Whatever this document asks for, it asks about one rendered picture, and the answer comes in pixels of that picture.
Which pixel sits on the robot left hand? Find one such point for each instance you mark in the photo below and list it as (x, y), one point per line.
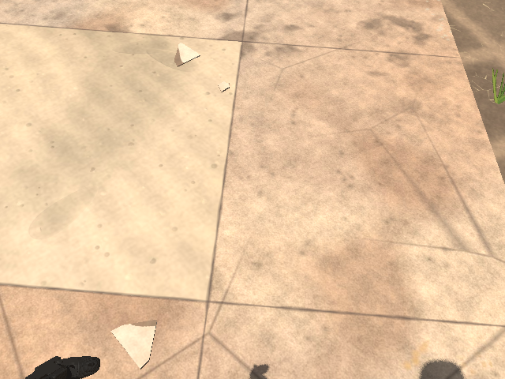
(67, 368)

